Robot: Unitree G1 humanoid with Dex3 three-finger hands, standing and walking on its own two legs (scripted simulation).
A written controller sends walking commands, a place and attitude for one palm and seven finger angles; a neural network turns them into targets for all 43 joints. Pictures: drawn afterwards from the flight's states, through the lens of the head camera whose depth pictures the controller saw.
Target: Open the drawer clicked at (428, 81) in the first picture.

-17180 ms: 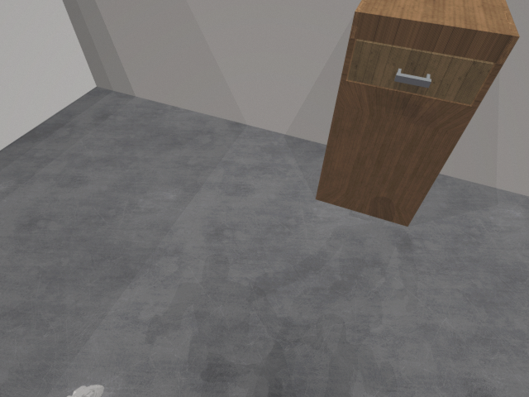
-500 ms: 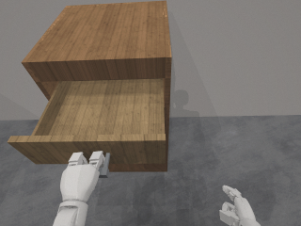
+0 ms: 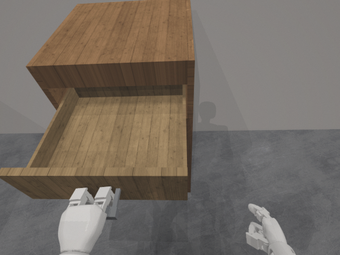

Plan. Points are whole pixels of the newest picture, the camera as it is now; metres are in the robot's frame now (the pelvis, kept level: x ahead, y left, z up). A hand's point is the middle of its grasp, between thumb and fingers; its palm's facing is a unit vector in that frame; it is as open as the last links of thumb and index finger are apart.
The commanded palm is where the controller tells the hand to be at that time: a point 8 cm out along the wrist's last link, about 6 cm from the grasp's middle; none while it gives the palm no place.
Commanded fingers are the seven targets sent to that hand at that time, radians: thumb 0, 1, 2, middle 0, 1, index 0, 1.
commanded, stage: pull the drawer open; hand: left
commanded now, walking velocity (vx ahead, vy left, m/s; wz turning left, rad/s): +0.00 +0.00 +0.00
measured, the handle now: (95, 203) +0.23 +0.20 +0.01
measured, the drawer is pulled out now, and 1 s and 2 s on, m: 0.29 0.30 0.30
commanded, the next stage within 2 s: open the thumb to release the handle in 0.30 s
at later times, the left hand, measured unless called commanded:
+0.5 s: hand (95, 230) +0.18 +0.19 -0.01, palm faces +0.03 -0.09 -1.00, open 5.6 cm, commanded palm +0.15 +0.20 +0.04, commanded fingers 0.00 0.48 0.72 -0.37 -1.30 -0.37 -1.30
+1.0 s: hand (95, 233) +0.17 +0.19 -0.01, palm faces +0.01 -0.11 -0.99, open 13.2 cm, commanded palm +0.14 +0.19 +0.04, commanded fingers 0.00 -0.50 0.30 -0.30 -1.20 -0.30 -1.20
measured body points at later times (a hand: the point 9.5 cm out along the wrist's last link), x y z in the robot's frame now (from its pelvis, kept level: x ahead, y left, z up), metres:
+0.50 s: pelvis +0.00 +0.00 -0.01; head +0.04 -0.04 +0.44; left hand +0.17 +0.19 +0.04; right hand +0.21 -0.22 -0.11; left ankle -0.04 +0.12 -0.70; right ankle +0.03 -0.09 -0.70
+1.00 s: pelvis -0.02 -0.01 +0.00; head +0.02 -0.04 +0.45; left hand +0.16 +0.19 +0.04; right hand +0.21 -0.21 -0.10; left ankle -0.04 +0.12 -0.70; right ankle +0.03 -0.09 -0.70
